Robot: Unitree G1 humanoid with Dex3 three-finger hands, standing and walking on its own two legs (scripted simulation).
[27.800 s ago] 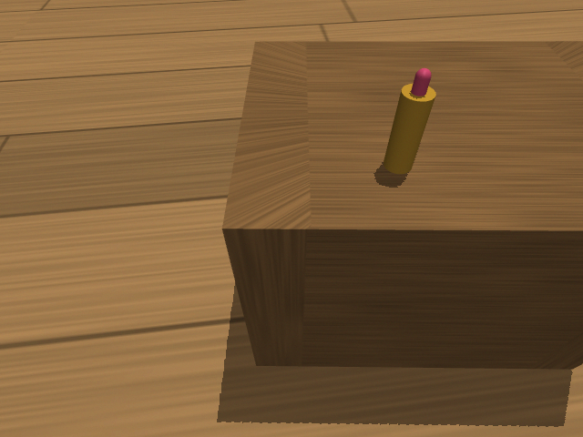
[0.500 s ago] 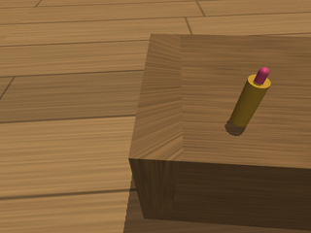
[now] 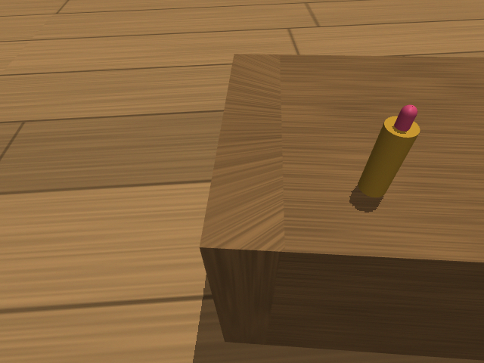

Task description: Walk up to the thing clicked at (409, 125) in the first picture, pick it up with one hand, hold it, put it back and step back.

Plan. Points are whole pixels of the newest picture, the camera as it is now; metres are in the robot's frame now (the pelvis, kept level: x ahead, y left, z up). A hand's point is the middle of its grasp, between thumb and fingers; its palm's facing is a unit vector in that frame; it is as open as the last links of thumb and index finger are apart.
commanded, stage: stand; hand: right
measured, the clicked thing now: (389, 152) +0.47 -0.27 +0.07
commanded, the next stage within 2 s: step back in 0.64 s
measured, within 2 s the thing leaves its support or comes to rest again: neither
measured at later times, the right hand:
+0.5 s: hand out of the picture +0.06 -0.25 -0.16, palm faces -0.05 +0.94 -0.34, open 7.4 cm
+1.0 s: hand out of the picture -0.01 -0.24 -0.17, palm faces -0.07 +0.90 -0.44, open 7.3 cm
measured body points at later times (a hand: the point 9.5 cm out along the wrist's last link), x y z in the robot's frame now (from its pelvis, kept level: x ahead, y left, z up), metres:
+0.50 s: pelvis +0.00 +0.00 +0.00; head +0.01 -0.01 +0.45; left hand +0.07 +0.30 -0.13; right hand +0.06 -0.30 -0.14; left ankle -0.03 +0.14 -0.75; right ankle +0.01 -0.11 -0.75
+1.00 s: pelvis -0.07 +0.05 -0.03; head +0.00 +0.08 +0.41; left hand +0.08 +0.37 -0.16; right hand +0.00 -0.28 -0.14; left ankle -0.07 +0.16 -0.75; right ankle +0.00 -0.11 -0.73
